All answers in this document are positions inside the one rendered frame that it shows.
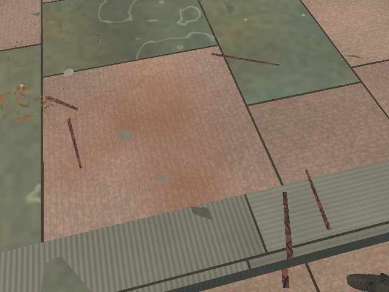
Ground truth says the robot right hand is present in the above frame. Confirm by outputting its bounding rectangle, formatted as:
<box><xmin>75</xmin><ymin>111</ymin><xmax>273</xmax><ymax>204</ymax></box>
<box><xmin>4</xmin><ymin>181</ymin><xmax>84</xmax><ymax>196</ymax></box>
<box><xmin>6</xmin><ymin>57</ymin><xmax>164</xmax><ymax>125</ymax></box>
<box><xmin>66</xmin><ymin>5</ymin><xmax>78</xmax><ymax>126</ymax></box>
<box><xmin>346</xmin><ymin>273</ymin><xmax>389</xmax><ymax>292</ymax></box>

